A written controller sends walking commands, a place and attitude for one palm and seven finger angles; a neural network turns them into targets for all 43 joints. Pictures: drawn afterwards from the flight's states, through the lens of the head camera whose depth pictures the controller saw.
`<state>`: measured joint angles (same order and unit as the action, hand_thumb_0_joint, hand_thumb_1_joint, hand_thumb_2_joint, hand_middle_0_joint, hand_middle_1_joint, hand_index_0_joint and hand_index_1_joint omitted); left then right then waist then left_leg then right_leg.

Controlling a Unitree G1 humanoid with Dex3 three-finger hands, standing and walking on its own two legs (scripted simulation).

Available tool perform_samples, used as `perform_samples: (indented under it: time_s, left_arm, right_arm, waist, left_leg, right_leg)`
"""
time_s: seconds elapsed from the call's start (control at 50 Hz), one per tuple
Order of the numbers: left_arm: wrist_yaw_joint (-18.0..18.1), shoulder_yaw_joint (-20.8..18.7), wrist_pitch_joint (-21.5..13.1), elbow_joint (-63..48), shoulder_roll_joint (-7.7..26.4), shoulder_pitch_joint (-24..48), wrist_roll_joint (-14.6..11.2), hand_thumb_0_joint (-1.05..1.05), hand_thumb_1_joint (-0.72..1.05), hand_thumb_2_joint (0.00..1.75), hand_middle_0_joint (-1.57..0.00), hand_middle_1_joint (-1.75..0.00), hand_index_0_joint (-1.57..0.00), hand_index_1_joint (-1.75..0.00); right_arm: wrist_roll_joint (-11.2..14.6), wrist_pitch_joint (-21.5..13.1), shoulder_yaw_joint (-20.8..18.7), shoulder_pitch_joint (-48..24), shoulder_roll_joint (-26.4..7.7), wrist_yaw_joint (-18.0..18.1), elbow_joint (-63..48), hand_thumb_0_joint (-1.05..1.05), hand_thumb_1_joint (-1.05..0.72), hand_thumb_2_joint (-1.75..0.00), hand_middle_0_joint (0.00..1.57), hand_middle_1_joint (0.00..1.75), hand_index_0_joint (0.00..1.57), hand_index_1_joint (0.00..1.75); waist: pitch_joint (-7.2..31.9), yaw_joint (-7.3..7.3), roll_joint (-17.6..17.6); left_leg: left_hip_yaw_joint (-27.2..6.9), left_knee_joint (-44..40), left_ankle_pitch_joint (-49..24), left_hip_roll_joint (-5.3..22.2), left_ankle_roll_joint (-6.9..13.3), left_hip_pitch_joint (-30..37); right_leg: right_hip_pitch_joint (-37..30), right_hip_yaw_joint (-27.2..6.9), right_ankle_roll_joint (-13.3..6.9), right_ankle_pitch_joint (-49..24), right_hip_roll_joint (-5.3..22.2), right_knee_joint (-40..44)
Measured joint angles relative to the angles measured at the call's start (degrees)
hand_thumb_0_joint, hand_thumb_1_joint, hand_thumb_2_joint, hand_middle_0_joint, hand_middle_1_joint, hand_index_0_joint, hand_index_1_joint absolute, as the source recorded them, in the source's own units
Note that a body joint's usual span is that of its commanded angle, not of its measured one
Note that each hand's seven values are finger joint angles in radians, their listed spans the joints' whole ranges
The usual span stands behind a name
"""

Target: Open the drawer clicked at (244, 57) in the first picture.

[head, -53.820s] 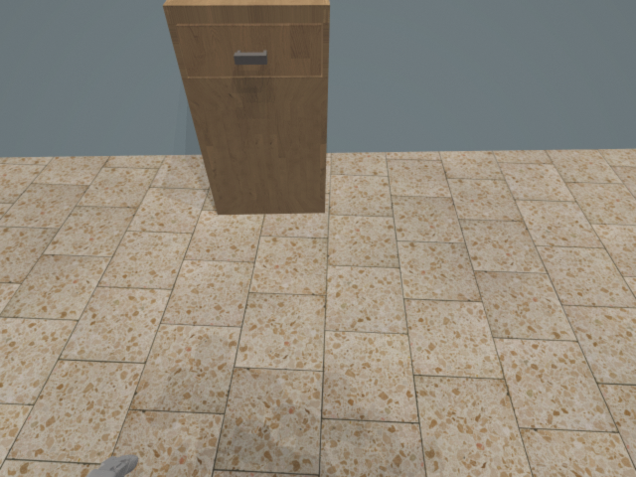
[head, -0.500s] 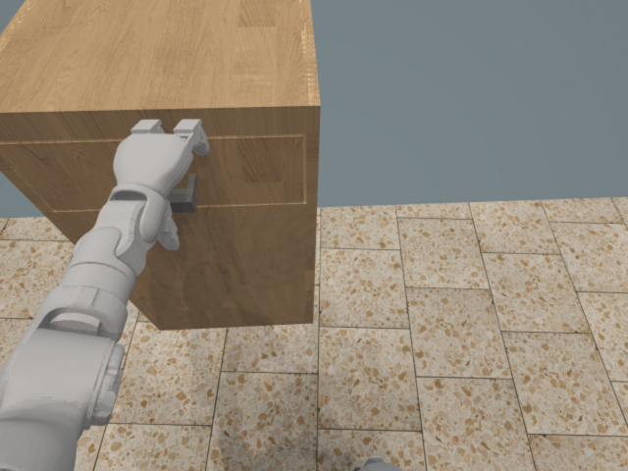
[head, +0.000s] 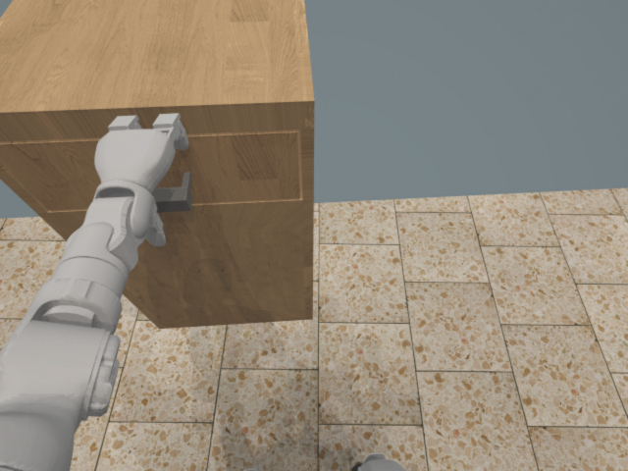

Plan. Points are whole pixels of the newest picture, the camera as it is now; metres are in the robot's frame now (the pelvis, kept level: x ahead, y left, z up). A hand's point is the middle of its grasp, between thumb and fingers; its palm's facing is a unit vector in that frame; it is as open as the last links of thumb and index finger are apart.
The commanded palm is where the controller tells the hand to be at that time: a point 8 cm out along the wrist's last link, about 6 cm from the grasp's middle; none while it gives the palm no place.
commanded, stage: move the hooked fingers above the handle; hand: left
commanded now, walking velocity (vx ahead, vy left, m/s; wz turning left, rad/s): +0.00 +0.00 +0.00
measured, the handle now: (158, 189) +0.53 +0.23 -0.01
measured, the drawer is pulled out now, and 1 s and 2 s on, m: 0.00 0.00 0.00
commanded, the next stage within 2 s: lower the fingers behind the handle in 0.64 s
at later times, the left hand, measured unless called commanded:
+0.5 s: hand (141, 189) +0.48 +0.22 +0.05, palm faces +0.02 -0.03 -1.00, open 13.8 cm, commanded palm +0.46 +0.23 +0.10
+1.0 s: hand (142, 204) +0.48 +0.23 +0.02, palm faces -0.05 +0.01 -1.00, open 13.8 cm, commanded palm +0.46 +0.22 +0.08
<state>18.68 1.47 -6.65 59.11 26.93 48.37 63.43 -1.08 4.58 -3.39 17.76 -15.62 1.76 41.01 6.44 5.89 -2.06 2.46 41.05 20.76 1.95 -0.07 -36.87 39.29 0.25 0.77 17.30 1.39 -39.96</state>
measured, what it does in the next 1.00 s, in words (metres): stands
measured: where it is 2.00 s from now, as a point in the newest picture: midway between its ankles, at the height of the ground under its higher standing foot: outside the picture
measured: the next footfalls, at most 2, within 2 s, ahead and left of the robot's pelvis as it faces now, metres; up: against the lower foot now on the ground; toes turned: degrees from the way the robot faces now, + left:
none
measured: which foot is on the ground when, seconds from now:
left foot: down 0.00-1.00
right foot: down 0.00-1.00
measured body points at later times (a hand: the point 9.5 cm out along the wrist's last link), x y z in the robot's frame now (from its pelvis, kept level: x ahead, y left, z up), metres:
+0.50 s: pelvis +0.00 +0.00 +0.00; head +0.09 +0.00 +0.44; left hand +0.47 +0.22 +0.11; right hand +0.03 -0.28 -0.13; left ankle -0.02 +0.12 -0.71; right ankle +0.01 -0.13 -0.71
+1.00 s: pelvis +0.00 +0.00 +0.00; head +0.10 -0.01 +0.44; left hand +0.48 +0.23 +0.08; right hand +0.03 -0.27 -0.14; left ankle -0.02 +0.12 -0.71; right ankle +0.01 -0.13 -0.71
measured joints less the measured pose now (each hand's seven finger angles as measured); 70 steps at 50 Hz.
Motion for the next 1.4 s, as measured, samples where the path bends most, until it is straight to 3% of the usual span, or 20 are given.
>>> perform_samples:
  time_s: [0.06,0.16,0.28,0.38,0.44,0.5,0.6,0.66,0.74,0.82,0.94,1.04,1.16,1.24,1.4]
  left_arm:
    - [0.8,-0.4,1.6,-0.3,-0.4,-0.6,0.4,0.00,-0.49,0.30,-0.34,-1.24,-0.32,-1.21]
    - [-1.9,-1.5,5.4,2.4,0.7,-2.2,-0.4,0.00,-0.49,0.30,-0.33,-1.23,-0.32,-1.21]
    - [-5.6,-0.4,0.6,-2.3,2.6,-5.8,-1.3,0.00,-0.49,0.30,-0.32,-1.21,-0.32,-1.21]
    - [-3.7,2.4,-3.3,-4.9,1.0,-4.7,-1.2,0.00,-0.49,0.30,-0.32,-1.20,-0.32,-1.20]
    - [-1.3,1.6,-2.6,-3.2,0.3,-2.9,-0.6,0.00,-0.49,0.30,-0.32,-1.20,-0.32,-1.20]
    - [0.4,0.2,0.2,-0.4,0.4,-1.1,-0.1,0.00,-0.49,0.30,-0.32,-1.20,-0.32,-1.20]
    - [-1.2,-0.1,5.0,3.9,1.9,0.7,-0.1,0.00,-0.49,0.30,-0.31,-1.20,-0.32,-1.20]
    - [-3.9,0.8,4.5,2.5,1.9,-0.4,-1.0,0.00,-0.49,0.30,-0.31,-1.20,-0.32,-1.20]
    - [-6.0,1.7,0.6,-2.2,0.4,-3.0,-2.3,0.00,-0.49,0.30,-0.32,-1.20,-0.32,-1.20]
    - [-3.6,0.8,-2.3,-3.4,-1.0,-3.9,-1.1,0.00,-0.49,0.30,-0.32,-1.20,-0.32,-1.20]
    - [1.6,-1.1,1.9,0.0,-0.6,-2.9,0.8,0.00,-0.49,0.30,-0.31,-1.20,-0.32,-1.20]
    - [0.1,-0.2,5.0,2.6,0.3,-2.8,0.1,0.00,-0.49,0.30,-0.31,-1.20,-0.32,-1.20]
    - [-2.9,0.7,0.2,-0.4,0.0,-4.0,-1.0,0.00,-0.49,0.30,-0.32,-1.20,-0.32,-1.20]
    - [-0.9,-0.3,-2.4,-0.3,-0.3,-4.0,-0.2,0.00,-0.49,0.30,-0.32,-1.20,-0.32,-1.20]
    - [3.2,-2.2,0.6,1.5,1.1,-4.3,1.2,0.00,-0.49,0.30,-0.31,-1.20,-0.32,-1.20]
  right_arm:
    - [0.0,0.6,0.0,0.1,-0.3,-0.4,-0.3,0.00,-0.90,-0.90,0.20,0.30,0.20,0.30]
    - [0.6,1.4,0.5,0.0,0.2,-0.1,-0.5,0.00,-0.90,-0.90,0.20,0.30,0.20,0.30]
    - [0.6,0.4,-0.3,1.9,1.2,1.2,-0.5,0.00,-0.90,-0.90,0.21,0.30,0.20,0.30]
    - [0.3,-0.3,-1.0,2.0,0.9,1.0,1.0,0.00,-0.90,-0.90,0.21,0.30,0.20,0.30]
    - [0.1,-0.5,-0.8,0.9,0.5,0.4,1.4,0.00,-0.90,-0.90,0.21,0.30,0.20,0.30]
    - [0.0,-0.5,-0.4,0.0,0.2,-0.3,1.1,0.00,-0.90,-0.90,0.21,0.30,0.20,0.30]
    - [0.4,-0.2,0.1,-0.2,0.4,-0.4,0.0,0.00,-0.90,-0.90,0.20,0.30,0.20,0.30]
    - [0.3,-0.2,-0.3,1.0,0.7,-0.1,-0.3,0.00,-0.90,-0.90,0.21,0.30,0.20,0.30]
    - [0.0,0.0,-0.7,2.7,1.1,0.4,0.3,0.00,-0.90,-0.90,0.21,0.30,0.20,0.30]
    - [-0.1,0.3,-0.5,2.7,1.2,0.2,1.0,0.00,-0.90,-0.90,0.21,0.30,0.20,0.30]
    - [-0.4,0.2,-0.2,1.1,1.0,-1.1,0.8,0.00,-0.90,-0.90,0.21,0.30,0.20,0.30]
    - [-0.2,0.0,-0.4,0.6,0.9,-0.9,0.7,0.00,-0.90,-0.90,0.21,0.30,0.20,0.30]
    - [-0.5,-0.5,-1.0,1.3,1.0,0.4,1.1,0.00,-0.90,-0.90,0.21,0.30,0.21,0.30]
    - [-0.7,-0.4,-0.8,1.0,0.6,0.2,1.5,0.00,-0.90,-0.90,0.21,0.30,0.20,0.30]
    - [-1.0,-0.3,-0.8,0.3,0.3,-0.8,0.8,0.00,-0.90,-0.90,0.20,0.30,0.20,0.30]
  waist:
    - [0.2,-0.45,-0.5]
    - [-0.1,-0.46,-0.8]
    - [-0.8,-1.35,-0.4]
    - [-0.7,-1.89,0.0]
    - [-0.5,-1.17,0.1]
    - [-0.2,-0.44,0.1]
    - [-0.6,0.10,-0.3]
    - [-0.7,-0.37,-0.7]
    - [-0.2,-1.09,-0.8]
    - [0.3,-0.86,-0.5]
    - [0.2,-0.30,-0.4]
    - [-0.3,-0.57,-0.7]
    - [0.2,-0.83,-0.3]
    - [0.9,-0.37,0.0]
    - [0.8,-0.09,-0.2]
  left_leg:
    - [0.7,-0.1,0.0,0.1,0.2,-0.3]
    - [1.5,-1.2,-0.4,0.2,0.2,1.1]
    - [0.4,-1.8,-0.7,0.1,0.1,2.1]
    - [-0.9,-0.3,-0.1,-0.2,0.1,1.4]
    - [-1.0,0.5,0.1,-0.3,0.2,0.5]
    - [-0.4,0.7,0.1,-0.3,0.3,-0.3]
    - [0.4,0.2,-0.1,-0.2,0.5,-0.6]
    - [0.5,-0.4,-0.2,-0.1,0.6,-0.3]
    - [0.3,-0.7,0.1,-0.1,0.6,0.7]
    - [0.2,0.0,0.8,-0.1,0.5,0.9]
    - [0.5,1.3,1.1,0.1,0.4,-1.3]
    - [0.3,1.1,0.8,0.1,0.3,-1.9]
    - [-0.5,1.3,1.0,0.2,0.1,-1.9]
    - [-0.6,2.9,1.8,0.3,0.0,-3.0]
    - [-0.2,5.5,2.5,0.5,0.1,-6.6]
  right_leg:
    - [0.7,-0.7,0.2,-0.2,-0.1,-0.1]
    - [-0.2,-1.5,0.3,-0.6,-0.3,0.6]
    - [-2.0,-0.4,0.1,-0.8,-0.2,1.7]
    - [-2.2,0.9,0.2,-0.1,0.2,1.0]
    - [-1.4,0.9,0.2,0.0,0.3,0.4]
    - [-0.3,0.4,0.3,-0.1,0.3,0.1]
    - [0.5,-0.5,0.5,-0.6,0.1,0.4]
    - [0.2,-0.6,0.6,-0.8,0.1,1.0]
    - [-1.0,-0.4,0.7,-0.4,0.1,1.5]
    - [-1.2,-0.3,0.6,0.3,0.1,0.8]
    - [1.3,-0.6,0.4,0.6,-0.1,-0.9]
    - [1.8,-0.5,0.3,0.4,-0.2,-0.7]
    - [1.5,0.3,0.2,0.7,-0.2,-0.7]
    - [2.6,0.4,0.1,1.5,-0.3,-2.2]
    - [6.4,-0.2,0.2,1.9,-0.4,-4.8]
